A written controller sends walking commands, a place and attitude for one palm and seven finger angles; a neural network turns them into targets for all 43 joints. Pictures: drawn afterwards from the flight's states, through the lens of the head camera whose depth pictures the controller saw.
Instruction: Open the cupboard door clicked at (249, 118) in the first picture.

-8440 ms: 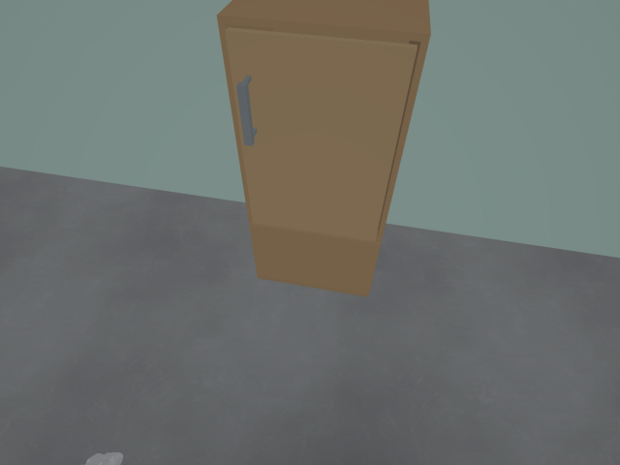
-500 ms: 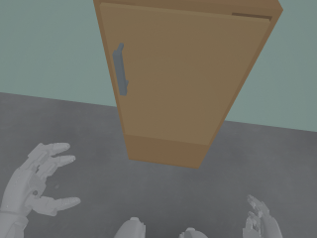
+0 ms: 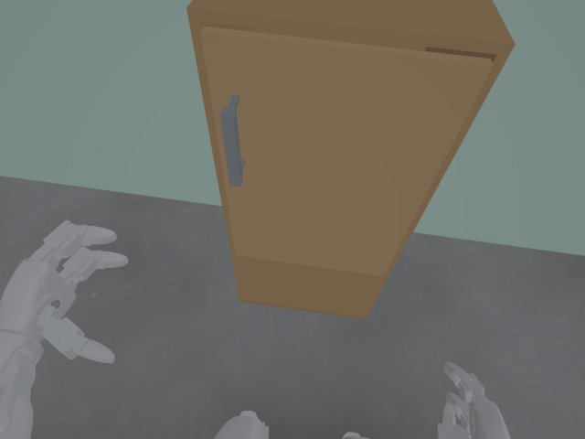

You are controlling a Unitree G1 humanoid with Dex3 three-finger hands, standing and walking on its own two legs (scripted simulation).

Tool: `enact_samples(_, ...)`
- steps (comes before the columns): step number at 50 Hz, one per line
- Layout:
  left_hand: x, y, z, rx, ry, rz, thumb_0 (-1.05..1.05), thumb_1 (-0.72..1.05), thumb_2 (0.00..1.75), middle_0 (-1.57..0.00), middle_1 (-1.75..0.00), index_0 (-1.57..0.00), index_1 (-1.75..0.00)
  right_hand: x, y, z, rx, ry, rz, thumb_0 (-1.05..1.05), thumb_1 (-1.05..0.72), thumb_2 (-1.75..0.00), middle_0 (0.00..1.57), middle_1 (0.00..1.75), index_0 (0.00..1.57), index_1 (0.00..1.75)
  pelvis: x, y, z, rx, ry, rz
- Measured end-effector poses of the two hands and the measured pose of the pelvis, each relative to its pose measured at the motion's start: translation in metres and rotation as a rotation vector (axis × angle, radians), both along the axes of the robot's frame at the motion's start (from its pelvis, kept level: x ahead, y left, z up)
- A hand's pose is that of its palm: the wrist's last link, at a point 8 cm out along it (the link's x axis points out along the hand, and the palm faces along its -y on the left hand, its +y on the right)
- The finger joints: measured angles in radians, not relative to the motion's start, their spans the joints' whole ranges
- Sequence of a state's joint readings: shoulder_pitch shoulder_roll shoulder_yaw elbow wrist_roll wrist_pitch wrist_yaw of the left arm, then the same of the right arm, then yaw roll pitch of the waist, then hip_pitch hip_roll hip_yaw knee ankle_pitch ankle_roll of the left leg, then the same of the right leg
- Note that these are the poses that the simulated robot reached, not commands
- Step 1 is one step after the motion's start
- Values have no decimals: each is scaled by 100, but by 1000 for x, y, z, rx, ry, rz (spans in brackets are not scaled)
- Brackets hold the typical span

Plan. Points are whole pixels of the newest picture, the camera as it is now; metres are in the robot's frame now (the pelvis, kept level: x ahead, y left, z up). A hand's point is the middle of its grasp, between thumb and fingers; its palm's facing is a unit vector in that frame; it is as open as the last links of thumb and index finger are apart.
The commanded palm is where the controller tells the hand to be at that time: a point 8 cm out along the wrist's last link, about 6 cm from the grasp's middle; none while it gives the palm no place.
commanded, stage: raise the hand with hooked fingers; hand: left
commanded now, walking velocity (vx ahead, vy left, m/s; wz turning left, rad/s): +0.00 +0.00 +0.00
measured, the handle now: (235, 142) +0.56 +0.14 +0.06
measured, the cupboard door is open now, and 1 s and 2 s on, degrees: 0 0 0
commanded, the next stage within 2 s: move the hooked fingers beside the handle in 0.60 s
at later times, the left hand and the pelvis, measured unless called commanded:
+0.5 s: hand (92, 276) +0.29 +0.27 +0.07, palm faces -0.05 -1.00 -0.03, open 14.0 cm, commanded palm +0.27 +0.32 +0.08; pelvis +0.01 +0.01 +0.01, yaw -1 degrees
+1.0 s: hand (117, 246) +0.34 +0.26 +0.07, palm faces -0.08 -1.00 -0.01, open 14.0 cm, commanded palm +0.32 +0.31 +0.07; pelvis +0.00 +0.00 +0.00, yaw +0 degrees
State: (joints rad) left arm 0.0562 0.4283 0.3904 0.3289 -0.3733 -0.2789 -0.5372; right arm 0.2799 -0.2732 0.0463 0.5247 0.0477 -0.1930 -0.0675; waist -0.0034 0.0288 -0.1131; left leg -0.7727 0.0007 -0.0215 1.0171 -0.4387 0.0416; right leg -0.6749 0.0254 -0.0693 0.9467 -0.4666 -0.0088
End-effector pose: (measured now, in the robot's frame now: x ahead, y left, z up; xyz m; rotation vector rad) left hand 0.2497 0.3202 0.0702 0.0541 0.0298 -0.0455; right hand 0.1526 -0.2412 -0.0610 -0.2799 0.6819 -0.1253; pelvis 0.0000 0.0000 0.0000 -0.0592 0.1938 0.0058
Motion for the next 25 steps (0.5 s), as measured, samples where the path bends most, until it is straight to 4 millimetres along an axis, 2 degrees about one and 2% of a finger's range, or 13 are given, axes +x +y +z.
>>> enact_samples(11,23,12,9,-17,-3,-9,-1,-50,30,-30,-120,-30,-120,-17,-8,2,-19,50,-41,1,-90,-90,21,30,20,30,2,3,6,4,0,-10)
enact_samples(25,23,9,1,-25,-1,-4,-1,-50,30,-30,-120,-30,-120,-12,-7,5,-26,54,-39,1,-90,-90,21,30,20,30,5,5,5,2,8,-12)
